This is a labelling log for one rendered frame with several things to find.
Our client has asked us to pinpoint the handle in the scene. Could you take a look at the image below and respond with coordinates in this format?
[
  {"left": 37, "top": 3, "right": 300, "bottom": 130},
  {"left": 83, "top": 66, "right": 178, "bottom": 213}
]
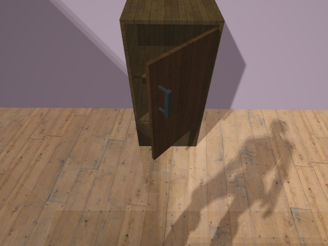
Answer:
[{"left": 158, "top": 85, "right": 172, "bottom": 118}]

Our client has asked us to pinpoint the cupboard door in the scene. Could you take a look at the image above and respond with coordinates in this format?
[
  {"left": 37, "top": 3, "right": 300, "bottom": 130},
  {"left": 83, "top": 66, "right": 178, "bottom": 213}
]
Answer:
[{"left": 145, "top": 27, "right": 219, "bottom": 160}]

